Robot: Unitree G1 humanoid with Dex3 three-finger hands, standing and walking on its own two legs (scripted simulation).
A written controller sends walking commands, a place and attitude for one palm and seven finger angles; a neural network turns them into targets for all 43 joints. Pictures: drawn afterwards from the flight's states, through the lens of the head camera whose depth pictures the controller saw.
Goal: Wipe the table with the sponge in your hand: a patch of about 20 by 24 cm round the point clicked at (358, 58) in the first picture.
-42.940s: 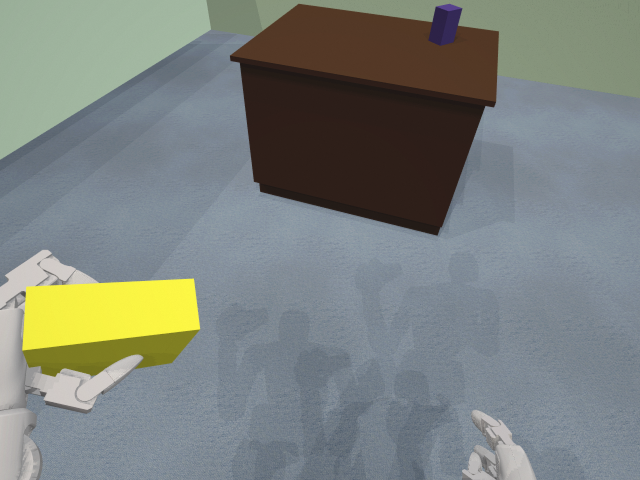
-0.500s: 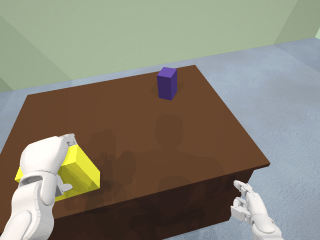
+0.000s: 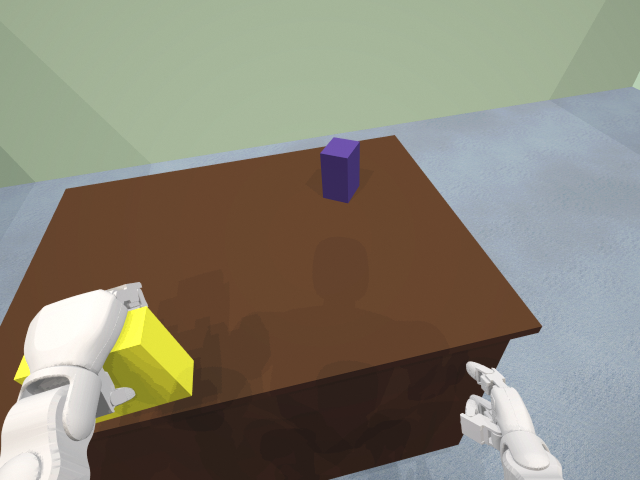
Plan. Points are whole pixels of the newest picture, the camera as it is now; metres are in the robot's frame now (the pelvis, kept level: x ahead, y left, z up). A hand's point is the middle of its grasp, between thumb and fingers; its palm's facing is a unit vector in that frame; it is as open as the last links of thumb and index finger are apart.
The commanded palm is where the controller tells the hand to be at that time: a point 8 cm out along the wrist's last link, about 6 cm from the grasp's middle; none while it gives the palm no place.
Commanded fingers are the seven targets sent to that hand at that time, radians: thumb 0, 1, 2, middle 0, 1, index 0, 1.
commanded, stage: bring the sponge back beside the body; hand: left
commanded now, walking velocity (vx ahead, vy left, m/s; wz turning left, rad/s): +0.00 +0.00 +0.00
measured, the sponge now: (125, 377) +0.18 +0.29 +0.06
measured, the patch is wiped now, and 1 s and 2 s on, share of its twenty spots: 1.00 1.00 1.00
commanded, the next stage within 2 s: step back with the hand held close in 0.24 s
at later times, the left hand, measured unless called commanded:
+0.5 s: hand (148, 340) +0.20 +0.25 +0.11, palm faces +0.26 -0.79 -0.56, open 9.5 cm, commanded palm +0.15 +0.27 +0.17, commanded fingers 0.00 0.10 1.30 -1.20 -1.60 -1.20 -1.60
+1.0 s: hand (117, 344) +0.18 +0.25 +0.14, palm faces +0.34 -0.85 -0.40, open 9.5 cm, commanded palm +0.13 +0.30 +0.17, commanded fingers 0.00 0.10 1.30 -1.20 -1.60 -1.20 -1.60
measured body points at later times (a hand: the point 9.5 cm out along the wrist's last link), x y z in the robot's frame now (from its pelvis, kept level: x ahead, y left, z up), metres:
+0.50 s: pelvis -0.01 -0.01 +0.00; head -0.01 -0.02 +0.44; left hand +0.18 +0.28 +0.15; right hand +0.23 -0.20 -0.06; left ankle +0.01 +0.12 -0.74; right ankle +0.02 -0.11 -0.74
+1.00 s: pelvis -0.03 +0.02 -0.02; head -0.02 +0.04 +0.43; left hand +0.15 +0.30 +0.17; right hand +0.14 -0.22 -0.09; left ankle +0.01 +0.12 -0.74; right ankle +0.02 -0.11 -0.74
